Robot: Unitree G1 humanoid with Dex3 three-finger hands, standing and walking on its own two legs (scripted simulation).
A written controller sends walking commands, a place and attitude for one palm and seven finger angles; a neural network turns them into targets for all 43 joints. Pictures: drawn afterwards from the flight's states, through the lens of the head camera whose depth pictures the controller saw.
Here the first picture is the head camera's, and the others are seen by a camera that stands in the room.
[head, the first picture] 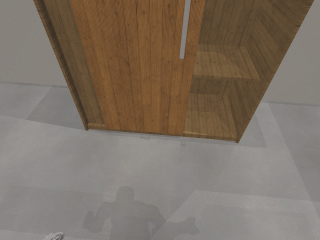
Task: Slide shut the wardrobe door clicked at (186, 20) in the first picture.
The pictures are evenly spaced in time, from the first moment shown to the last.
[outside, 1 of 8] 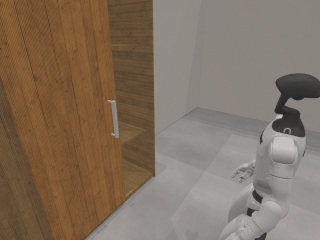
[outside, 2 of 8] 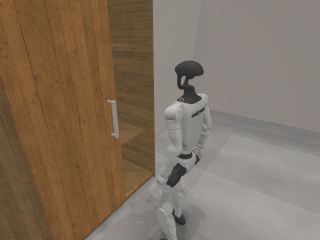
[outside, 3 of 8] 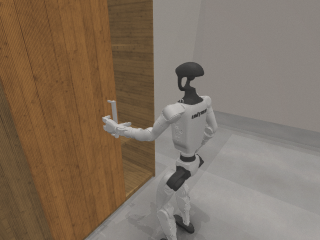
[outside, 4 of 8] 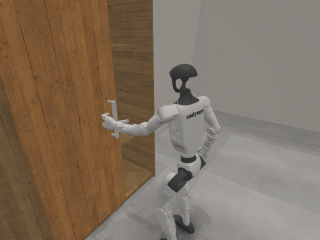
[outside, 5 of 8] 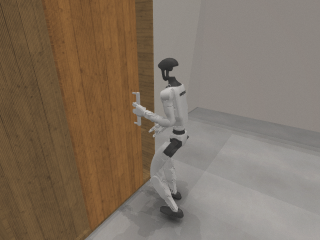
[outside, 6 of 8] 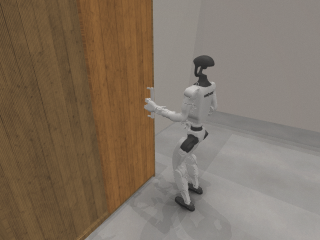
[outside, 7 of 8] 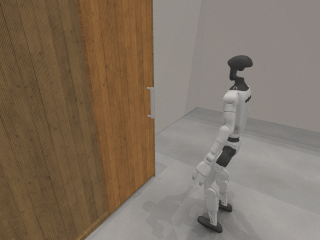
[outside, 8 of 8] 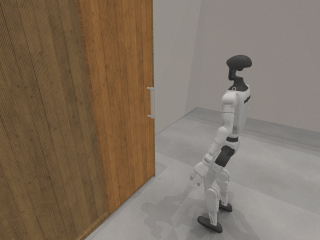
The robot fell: no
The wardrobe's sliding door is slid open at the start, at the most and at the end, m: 0.43 0.43 0.00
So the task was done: yes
